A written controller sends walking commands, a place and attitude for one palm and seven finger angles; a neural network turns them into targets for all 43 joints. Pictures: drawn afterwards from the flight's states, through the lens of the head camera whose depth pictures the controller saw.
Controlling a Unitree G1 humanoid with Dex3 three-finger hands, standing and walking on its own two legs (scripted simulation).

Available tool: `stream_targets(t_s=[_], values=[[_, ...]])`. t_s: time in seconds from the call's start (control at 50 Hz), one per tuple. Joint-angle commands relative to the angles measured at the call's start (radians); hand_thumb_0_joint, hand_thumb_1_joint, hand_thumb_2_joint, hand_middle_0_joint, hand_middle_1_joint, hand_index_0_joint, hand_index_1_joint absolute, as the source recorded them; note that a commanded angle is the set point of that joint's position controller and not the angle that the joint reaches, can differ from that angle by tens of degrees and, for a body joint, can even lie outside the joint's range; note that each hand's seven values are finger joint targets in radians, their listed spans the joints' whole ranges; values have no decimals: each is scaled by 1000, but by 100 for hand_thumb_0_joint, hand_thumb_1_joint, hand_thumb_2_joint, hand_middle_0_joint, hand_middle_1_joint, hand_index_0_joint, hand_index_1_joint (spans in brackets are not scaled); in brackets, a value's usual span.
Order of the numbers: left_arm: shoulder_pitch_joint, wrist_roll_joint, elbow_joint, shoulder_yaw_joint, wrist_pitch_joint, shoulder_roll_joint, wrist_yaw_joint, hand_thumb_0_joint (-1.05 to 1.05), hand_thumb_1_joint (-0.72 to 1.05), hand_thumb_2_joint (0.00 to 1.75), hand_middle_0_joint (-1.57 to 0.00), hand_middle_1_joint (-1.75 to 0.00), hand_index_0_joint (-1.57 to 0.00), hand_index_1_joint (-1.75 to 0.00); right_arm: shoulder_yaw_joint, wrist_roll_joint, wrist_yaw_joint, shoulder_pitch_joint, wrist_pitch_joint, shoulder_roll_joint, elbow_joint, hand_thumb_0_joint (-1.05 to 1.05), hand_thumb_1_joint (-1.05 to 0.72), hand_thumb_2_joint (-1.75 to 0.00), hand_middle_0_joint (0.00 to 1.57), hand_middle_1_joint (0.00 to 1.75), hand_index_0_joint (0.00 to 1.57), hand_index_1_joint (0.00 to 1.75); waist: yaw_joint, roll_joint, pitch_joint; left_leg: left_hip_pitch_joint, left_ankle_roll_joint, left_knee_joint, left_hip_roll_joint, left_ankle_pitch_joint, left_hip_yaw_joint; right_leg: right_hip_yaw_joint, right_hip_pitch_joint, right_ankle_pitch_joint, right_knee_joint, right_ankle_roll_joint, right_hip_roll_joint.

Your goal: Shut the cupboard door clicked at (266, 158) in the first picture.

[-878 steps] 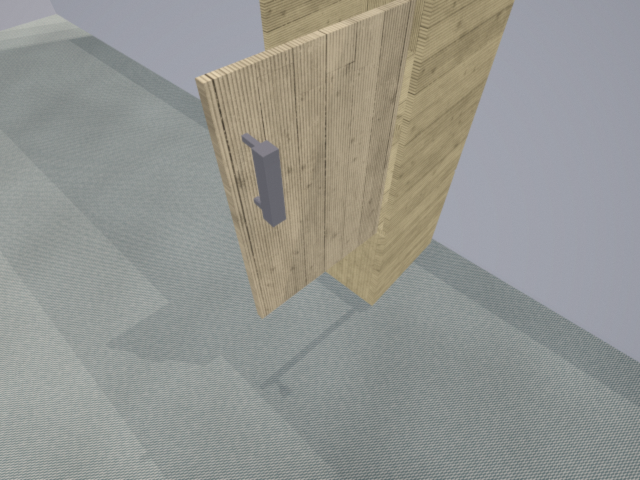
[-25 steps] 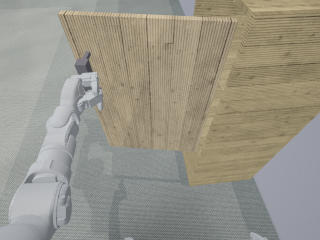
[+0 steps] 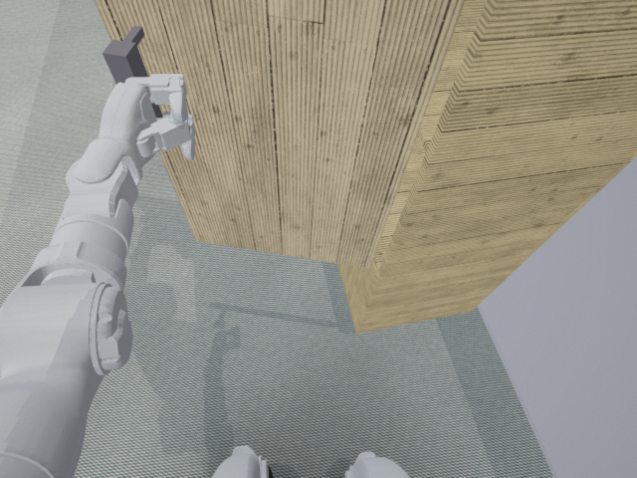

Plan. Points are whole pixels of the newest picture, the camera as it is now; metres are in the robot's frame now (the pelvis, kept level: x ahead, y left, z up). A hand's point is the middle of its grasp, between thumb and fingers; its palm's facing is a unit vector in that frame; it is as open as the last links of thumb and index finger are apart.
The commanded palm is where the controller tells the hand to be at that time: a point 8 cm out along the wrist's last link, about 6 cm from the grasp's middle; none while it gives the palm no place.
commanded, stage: push the door shut along its arc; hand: left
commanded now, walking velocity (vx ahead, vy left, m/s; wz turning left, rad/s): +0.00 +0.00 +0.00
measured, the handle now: (147, 90) +0.59 +0.18 +0.12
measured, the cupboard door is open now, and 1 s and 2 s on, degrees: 69 62 56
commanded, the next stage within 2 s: pull the fist back off the door in 0.88 s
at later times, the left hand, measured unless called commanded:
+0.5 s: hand (218, 93) +0.56 +0.08 +0.14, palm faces -0.33 -0.94 +0.00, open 3.0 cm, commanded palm +0.57 +0.12 +0.13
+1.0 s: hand (234, 85) +0.57 +0.06 +0.14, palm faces -0.40 -0.92 -0.02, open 3.6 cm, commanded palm +0.61 +0.08 +0.13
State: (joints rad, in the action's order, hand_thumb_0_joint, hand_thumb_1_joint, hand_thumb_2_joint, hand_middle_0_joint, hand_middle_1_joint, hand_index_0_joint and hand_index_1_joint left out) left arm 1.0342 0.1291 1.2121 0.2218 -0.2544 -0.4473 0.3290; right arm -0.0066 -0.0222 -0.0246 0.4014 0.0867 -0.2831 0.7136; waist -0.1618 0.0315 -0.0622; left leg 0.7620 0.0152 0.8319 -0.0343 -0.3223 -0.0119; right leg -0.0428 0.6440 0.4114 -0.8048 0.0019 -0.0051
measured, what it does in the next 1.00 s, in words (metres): stands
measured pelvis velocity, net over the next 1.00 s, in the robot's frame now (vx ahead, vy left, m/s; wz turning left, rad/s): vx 0.00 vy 0.00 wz -0.01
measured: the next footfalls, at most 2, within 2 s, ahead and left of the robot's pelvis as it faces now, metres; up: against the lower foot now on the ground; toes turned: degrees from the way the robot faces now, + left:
none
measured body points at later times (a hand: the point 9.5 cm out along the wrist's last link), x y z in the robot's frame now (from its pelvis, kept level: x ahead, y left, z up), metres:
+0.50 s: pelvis +0.01 -0.01 -0.01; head +0.14 -0.01 +0.42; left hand +0.57 +0.14 +0.14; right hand -0.05 -0.28 -0.12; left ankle +0.04 +0.11 -0.70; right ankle -0.02 -0.13 -0.70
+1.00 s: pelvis +0.00 +0.00 -0.02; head +0.15 +0.01 +0.40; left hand +0.59 +0.12 +0.14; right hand -0.04 -0.28 -0.12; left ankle +0.04 +0.11 -0.70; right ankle -0.02 -0.12 -0.70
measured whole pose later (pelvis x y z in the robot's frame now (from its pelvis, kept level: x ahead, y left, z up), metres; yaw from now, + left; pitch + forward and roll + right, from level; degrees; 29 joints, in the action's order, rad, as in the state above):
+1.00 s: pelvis +0.00 +0.00 -0.02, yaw -1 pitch +23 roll -3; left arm 1.43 0.08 1.39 0.16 -0.16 -0.55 0.42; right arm -0.02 0.02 -0.05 0.39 0.11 -0.29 0.76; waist -0.25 0.04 -0.06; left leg 1.00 0.01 0.97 -0.05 -0.37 0.02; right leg -0.06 0.87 0.45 -0.92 -0.01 -0.03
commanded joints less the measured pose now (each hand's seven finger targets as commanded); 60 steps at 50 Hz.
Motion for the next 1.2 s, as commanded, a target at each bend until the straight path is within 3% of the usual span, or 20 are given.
stream_targets(t_s=[0.0,0.04,0.06,0.12,0.18,0.26,0.3,0.34,0.38,0.46,0.54,0.6,0.72,0.78,0.96,0.98,1.02,1.08,1.12,1.18], values=[[621,9,-176,30,-50,-172,24,0,90,90,-130,-150,-130,-150,59,6,-7,144,22,-188,-52,0,-90,-90,20,30,20,30,-80,45,-413,-474,21,-57,9,190,85,12,122,-204,114,-23,-46],[629,4,-153,68,-45,-227,24,0,90,90,-130,-150,-130,-150,53,10,-8,152,17,-190,-56,0,-90,-90,20,30,20,30,-69,67,-433,-453,23,-43,14,222,81,14,105,-234,103,-24,-48],[650,-4,-149,62,-44,-225,26,0,90,90,-130,-150,-130,-150,55,10,-8,159,16,-191,-57,0,-90,-90,20,30,20,30,-83,60,-429,-448,24,-39,11,217,81,17,121,-232,103,-20,-47],[657,-12,-168,80,-55,-244,27,0,90,90,-130,-150,-130,-150,57,17,-6,177,11,-191,-67,0,-90,-90,20,30,20,30,-72,99,-490,-474,23,-18,14,280,83,15,116,-272,80,-25,-50],[650,-22,-108,95,-35,-277,39,0,90,90,-130,-150,-130,-150,57,18,-4,186,-3,-192,-69,0,-90,-90,20,30,20,30,-81,38,-466,-410,26,-8,14,264,76,18,92,-294,81,-17,-54],[664,-31,-127,149,-29,-356,54,0,90,90,-130,-150,-130,-150,58,22,-8,206,-17,-198,-80,0,-90,-90,20,30,20,30,-69,51,-522,-399,31,11,18,321,64,27,50,-373,68,-15,-56],[665,-36,-106,115,-20,-322,67,0,90,90,-130,-150,-130,-150,58,22,-9,206,-24,-195,-83,0,-90,-90,20,30,20,30,-82,44,-504,-376,34,17,21,309,56,29,55,-383,72,-11,-57],[684,-40,-75,119,-12,-343,74,0,90,90,-130,-150,-130,-150,55,22,-15,214,-32,-197,-73,0,-90,-90,20,30,20,30,-92,41,-476,-360,35,26,21,309,54,27,68,-384,71,-11,-59],[730,-38,-84,71,-8,-294,87,0,90,90,-130,-150,-130,-150,57,23,-16,213,-31,-194,-68,0,-90,-90,20,30,20,30,-107,74,-471,-369,35,30,23,291,57,26,98,-360,77,-12,-60],[796,-25,-96,69,-6,-295,106,0,90,90,-130,-150,-130,-150,61,27,-24,228,-25,-200,-44,0,-90,-90,20,30,20,30,-128,94,-507,-405,38,47,19,323,62,24,128,-368,70,-13,-62],[844,-21,-114,4,-2,-202,116,0,90,90,-130,-150,-130,-150,62,34,-25,227,-17,-194,-19,0,-90,-90,20,30,20,30,-141,149,-526,-482,35,61,16,376,81,6,205,-347,56,-19,-69],[881,-17,-94,8,13,-211,114,0,90,90,-130,-150,-130,-150,61,36,-27,228,-8,-202,-6,0,-90,-90,20,30,20,30,-155,126,-507,-439,39,66,17,329,78,9,209,-323,60,-17,-68],[943,-17,-88,8,14,-223,116,0,90,90,-130,-150,-130,-150,55,41,-36,232,7,-205,18,0,-90,-90,20,30,20,30,-170,143,-533,-446,44,83,16,340,79,-2,223,-319,41,-20,-70],[948,-23,-52,-14,28,-196,117,0,90,90,-130,-150,-130,-150,53,41,-37,216,11,-207,26,0,-90,-90,20,30,20,30,-177,137,-503,-429,42,89,13,313,83,-6,258,-285,43,-21,-69],[1045,-22,-79,-75,21,-101,120,0,90,90,-130,-150,-130,-150,59,45,-39,221,38,-208,53,0,-90,-90,20,30,20,30,-201,186,-558,-510,41,115,7,350,99,-24,365,-249,7,-25,-80],[1051,36,-49,129,62,-135,-99,0,90,90,-130,-150,-130,-150,40,44,-18,264,44,-158,16,0,-90,-90,20,30,20,30,-169,190,-546,-389,22,108,-11,283,114,-2,308,-232,38,-17,-61],[1025,-17,-26,122,73,-77,-314,0,90,90,-130,-150,-130,-150,45,71,20,299,45,-162,17,0,-90,-90,20,30,20,30,-190,109,-532,-346,17,84,-12,247,138,-18,307,-201,18,0,-62],[1049,-167,-110,119,3,-57,-564,0,90,90,-130,-150,-130,-150,53,129,87,328,37,-149,8,0,-90,-90,20,30,20,30,-171,195,-599,-351,7,123,-3,315,129,-25,341,-222,-22,-3,-56],[1005,-261,-71,95,-37,-83,-607,0,90,90,-130,-150,-130,-150,61,144,114,356,17,-158,3,0,-90,-90,20,30,20,30,-178,156,-601,-344,7,123,1,343,129,-28,324,-235,-31,-9,-60],[970,-286,-65,42,-46,-78,-555,0,90,90,-130,-150,-130,-150,70,128,126,348,-19,-166,-25,0,-90,-90,20,30,20,30,-162,177,-612,-356,7,88,10,301,106,-15,252,-250,1,-19,-61]])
